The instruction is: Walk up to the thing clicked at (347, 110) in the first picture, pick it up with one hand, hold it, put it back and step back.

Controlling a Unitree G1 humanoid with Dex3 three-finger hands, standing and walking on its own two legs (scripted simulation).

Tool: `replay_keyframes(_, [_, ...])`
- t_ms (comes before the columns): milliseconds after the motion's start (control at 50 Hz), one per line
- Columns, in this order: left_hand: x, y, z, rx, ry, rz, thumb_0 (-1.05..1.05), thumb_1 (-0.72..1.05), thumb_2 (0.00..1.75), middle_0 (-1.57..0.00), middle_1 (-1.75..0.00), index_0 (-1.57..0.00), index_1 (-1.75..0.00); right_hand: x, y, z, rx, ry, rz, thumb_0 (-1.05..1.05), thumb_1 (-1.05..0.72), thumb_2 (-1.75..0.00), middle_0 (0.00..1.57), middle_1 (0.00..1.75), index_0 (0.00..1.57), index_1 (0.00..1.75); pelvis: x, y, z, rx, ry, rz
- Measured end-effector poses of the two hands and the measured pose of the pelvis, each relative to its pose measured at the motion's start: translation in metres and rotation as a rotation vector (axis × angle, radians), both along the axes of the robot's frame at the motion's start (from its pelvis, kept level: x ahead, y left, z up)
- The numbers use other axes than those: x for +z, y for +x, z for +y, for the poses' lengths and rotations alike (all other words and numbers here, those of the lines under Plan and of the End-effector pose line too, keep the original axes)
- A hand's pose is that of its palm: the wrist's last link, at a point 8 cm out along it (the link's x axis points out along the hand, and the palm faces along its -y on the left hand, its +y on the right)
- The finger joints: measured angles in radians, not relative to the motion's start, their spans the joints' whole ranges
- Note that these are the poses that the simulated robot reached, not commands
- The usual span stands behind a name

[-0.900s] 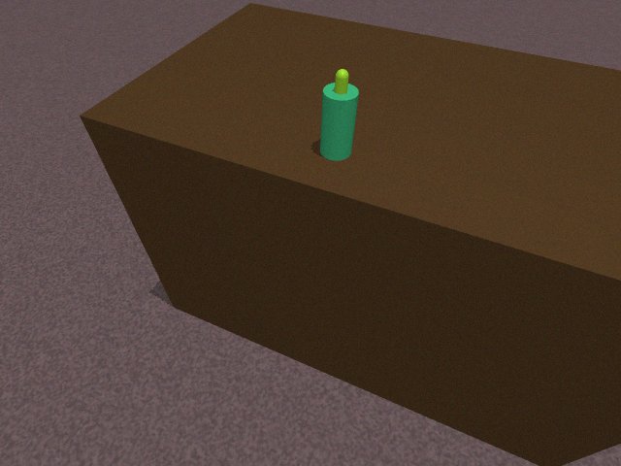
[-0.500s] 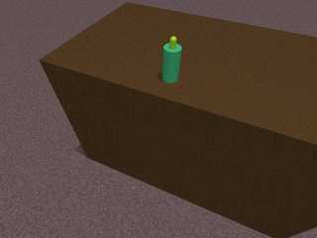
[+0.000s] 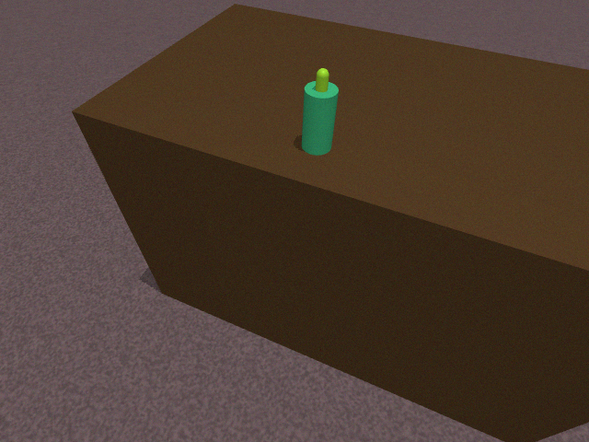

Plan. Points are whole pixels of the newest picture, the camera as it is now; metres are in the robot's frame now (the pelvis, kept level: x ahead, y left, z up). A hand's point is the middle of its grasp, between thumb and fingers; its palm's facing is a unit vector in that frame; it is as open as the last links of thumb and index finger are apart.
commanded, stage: stand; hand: left
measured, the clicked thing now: (319, 110) +0.65 -0.03 +0.10
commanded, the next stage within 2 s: walk up in 0.22 s
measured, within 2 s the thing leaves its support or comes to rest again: neither
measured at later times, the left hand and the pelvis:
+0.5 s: hand out of the picture +0.12 +0.23 -0.16, palm faces -0.16 -0.91 -0.37, open 7.4 cm; pelvis +0.03 -0.06 -0.02, yaw -9 degrees
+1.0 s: hand (231, 362) +0.29 +0.12 -0.19, palm faces -0.29 -0.88 -0.38, open 7.4 cm; pelvis +0.14 -0.11 -0.04, yaw -17 degrees
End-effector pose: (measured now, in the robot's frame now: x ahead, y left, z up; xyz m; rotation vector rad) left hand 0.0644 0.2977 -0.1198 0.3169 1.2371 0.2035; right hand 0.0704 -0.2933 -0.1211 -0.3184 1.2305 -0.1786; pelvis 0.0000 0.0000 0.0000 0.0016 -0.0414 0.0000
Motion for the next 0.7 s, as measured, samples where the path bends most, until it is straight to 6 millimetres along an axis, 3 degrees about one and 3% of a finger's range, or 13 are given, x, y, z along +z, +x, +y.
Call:
replay_keyframes(260, [-0.002,0.001,0.003,-0.008,-0.009,0.007,0.0,0.9,0.9,-0.21,-0.3,-0.2,-0.3,0.001,0.002,-0.002,-0.008,-0.009,-0.026,0.0,-0.91,-0.89,0.2,0.3,0.21,0.3,-0.002,0.002,0.0,-0.022,0.008,0.006])
replay_keyframes(320, [-0.003,0.006,0.007,-0.044,0.0,0.047,0.0,0.9,0.9,-0.21,-0.3,-0.2,-0.3,0.006,-0.004,-0.019,-0.057,-0.041,-0.087,0.0,-0.91,-0.89,0.2,0.3,0.21,0.3,-0.006,0.004,-0.007,-0.071,0.023,0.006])
replay_keyframes(420, [0.003,0.027,0.001,-0.078,0.015,0.057,0.01,0.9,0.9,-0.21,-0.3,-0.2,-0.3,0.015,-0.027,-0.066,-0.113,-0.121,-0.064,0.0,-0.9,-0.89,0.21,0.3,0.21,0.31,-0.009,0.016,-0.029,-0.117,0.024,-0.004])
replay_keyframes(500, [0.003,0.054,-0.02,-0.131,0.034,0.056,0.01,0.91,0.9,-0.2,-0.3,-0.2,-0.3,0.011,-0.039,-0.11,-0.156,-0.159,-0.041,0.0,-0.9,-0.89,0.2,0.3,0.21,0.31,-0.018,0.031,-0.055,-0.164,0.03,-0.016])
replay_keyframes(580, [-0.006,0.083,-0.054,-0.174,0.064,0.021,0.01,0.91,0.9,-0.2,-0.3,-0.2,-0.3,-0.01,-0.035,-0.157,-0.19,-0.174,-0.027,0.0,-0.9,-0.89,0.2,0.3,0.21,0.3,-0.039,0.049,-0.09,-0.19,0.003,-0.024])
replay_keyframes(620, [-0.01,0.091,-0.072,-0.177,0.064,-0.006,0.0,0.91,0.9,-0.2,-0.3,-0.2,-0.3,-0.017,-0.026,-0.168,-0.2,-0.166,-0.018,0.0,-0.91,-0.89,0.2,0.3,0.21,0.3,-0.043,0.057,-0.103,-0.198,-0.007,-0.029])
replay_keyframes(700, [-0.007,0.102,-0.107,-0.184,0.021,0.001,0.0,0.9,0.9,-0.2,-0.3,-0.2,-0.3,-0.011,0.001,-0.169,-0.198,-0.112,-0.049,0.01,-0.91,-0.89,0.2,0.3,0.2,0.3,-0.031,0.075,-0.116,-0.23,-0.007,-0.024])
